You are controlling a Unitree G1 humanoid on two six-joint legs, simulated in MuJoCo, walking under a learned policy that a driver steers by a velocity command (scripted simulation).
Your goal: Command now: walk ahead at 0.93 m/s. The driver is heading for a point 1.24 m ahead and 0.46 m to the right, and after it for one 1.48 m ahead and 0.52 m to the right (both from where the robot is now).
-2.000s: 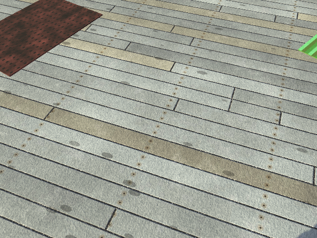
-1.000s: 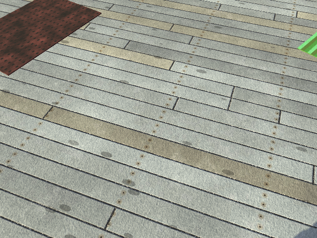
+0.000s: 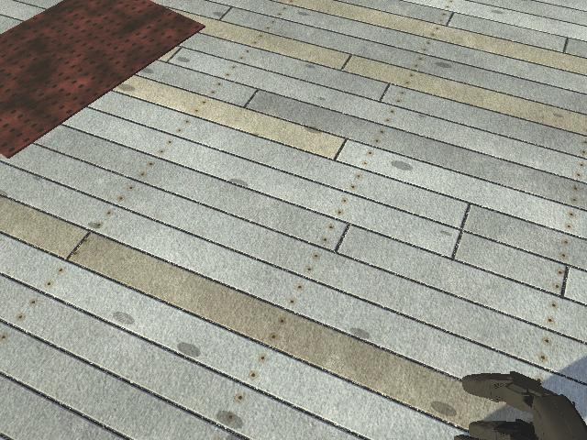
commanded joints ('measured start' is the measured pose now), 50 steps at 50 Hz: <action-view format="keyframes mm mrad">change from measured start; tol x64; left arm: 1 -19 200 35 -34 6 -6 10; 50 -183 155 41 -411 -57 23 -6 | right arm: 1 -8 -85 -21 -53 -1 -13 -24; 50 545 -395 -89 -97 -53 -44 -94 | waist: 1 -113 -138 66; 50 -166 456 -448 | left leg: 1 250 -113 71 -74 -76 56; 6 1114 349 -949 -489 -966 106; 26 821 203 193 -108 1366 -152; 29 156 -104 109 1023 -407 -86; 47 701 -76 -120 -177 -53 -102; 50 1190 441 -1033 -426 -704 11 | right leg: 1 -103 -243 -2 179 1153 -137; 6 -914 -4 167 1448 -57 -137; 26 -567 89 -202 719 274 -235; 30 38 -158 550 552 323 -506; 37 -661 -68 498 127 98 -363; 47 -376 -5 415 660 875 -150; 50 -987 118 210 1439 -154 -119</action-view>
